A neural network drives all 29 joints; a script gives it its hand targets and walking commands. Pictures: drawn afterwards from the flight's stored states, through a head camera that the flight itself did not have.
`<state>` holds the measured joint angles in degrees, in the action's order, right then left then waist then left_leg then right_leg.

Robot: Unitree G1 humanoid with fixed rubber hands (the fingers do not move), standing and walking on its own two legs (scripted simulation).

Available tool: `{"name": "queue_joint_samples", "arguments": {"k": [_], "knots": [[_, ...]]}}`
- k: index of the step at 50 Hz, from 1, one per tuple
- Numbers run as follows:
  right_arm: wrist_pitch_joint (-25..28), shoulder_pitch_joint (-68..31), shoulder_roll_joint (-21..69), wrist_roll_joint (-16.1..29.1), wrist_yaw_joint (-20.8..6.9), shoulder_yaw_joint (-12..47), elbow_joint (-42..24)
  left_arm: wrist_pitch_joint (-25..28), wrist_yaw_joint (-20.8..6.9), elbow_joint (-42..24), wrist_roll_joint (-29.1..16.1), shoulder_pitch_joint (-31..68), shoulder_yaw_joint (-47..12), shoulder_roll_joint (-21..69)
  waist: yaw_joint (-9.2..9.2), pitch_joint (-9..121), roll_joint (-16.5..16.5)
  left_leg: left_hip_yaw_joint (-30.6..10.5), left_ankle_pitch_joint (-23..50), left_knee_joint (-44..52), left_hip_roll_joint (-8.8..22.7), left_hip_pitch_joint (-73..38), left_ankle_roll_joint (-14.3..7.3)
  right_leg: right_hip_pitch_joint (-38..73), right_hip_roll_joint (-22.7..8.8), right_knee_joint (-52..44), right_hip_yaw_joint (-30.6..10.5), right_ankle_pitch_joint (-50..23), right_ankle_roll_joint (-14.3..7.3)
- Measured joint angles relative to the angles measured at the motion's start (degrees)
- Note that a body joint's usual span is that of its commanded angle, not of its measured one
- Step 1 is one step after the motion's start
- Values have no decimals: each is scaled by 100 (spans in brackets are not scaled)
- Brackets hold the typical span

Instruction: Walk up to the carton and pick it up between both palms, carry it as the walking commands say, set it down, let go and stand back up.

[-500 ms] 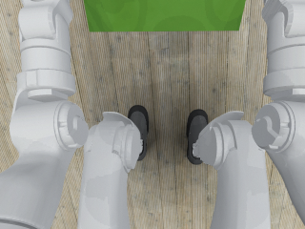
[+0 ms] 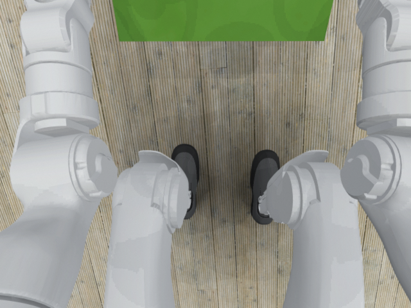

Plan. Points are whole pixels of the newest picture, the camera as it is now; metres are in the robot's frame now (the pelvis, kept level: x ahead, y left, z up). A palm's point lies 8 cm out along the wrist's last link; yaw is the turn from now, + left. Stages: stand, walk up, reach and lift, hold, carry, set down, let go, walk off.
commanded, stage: set down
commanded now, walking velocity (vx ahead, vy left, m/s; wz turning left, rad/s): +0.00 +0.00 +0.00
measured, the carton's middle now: out of the picture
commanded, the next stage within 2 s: none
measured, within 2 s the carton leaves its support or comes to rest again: rests again in 1.12 s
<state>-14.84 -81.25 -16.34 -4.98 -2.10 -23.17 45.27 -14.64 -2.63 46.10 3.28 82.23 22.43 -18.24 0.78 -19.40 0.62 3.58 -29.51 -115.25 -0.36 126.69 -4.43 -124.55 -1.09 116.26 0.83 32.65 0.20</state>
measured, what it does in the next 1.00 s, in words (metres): stands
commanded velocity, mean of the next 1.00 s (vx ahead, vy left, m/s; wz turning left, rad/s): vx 0.00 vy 0.00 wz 0.00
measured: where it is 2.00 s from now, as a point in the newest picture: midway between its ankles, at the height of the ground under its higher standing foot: (223, 196)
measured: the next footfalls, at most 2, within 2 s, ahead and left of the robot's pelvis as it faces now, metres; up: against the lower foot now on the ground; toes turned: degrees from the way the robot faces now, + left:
none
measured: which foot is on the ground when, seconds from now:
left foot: down 0.00-1.00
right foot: down 0.00-1.00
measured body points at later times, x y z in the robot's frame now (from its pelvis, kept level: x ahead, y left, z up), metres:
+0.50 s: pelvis +0.01 +0.00 +0.00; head +0.40 +0.02 +0.22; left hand +0.58 +0.21 -0.17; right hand +0.59 -0.17 -0.17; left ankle +0.12 +0.09 -0.38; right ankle +0.11 -0.12 -0.38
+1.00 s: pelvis +0.01 +0.00 -0.01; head +0.39 +0.02 +0.22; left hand +0.57 +0.21 -0.19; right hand +0.58 -0.17 -0.19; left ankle +0.12 +0.09 -0.38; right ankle +0.11 -0.12 -0.38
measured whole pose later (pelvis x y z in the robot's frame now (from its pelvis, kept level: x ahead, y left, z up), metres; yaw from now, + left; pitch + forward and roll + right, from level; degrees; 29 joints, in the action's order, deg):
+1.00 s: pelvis +0.01 +0.00 -0.01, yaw +0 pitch +41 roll -1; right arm -9.6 -81.5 -16.6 -5.0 -1.5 -23.7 52.6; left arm -9.2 -3.8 51.8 3.3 82.2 23.5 -18.5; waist 0.8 -19.9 1.1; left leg 3.6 -31.9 -118.0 -0.4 126.8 -4.3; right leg -124.6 -0.9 119.0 0.8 35.1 0.1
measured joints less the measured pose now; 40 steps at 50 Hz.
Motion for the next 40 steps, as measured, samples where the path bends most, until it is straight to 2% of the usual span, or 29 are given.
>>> {"name": "queue_joint_samples", "arguments": {"k": [40], "knots": [[294,-22,37,-1,-71,-134,142,261,-194,120,0,2,204,1,0,-32,6,0,-218,-236,0,12,2,-6,17,232,0,221,-7]]}}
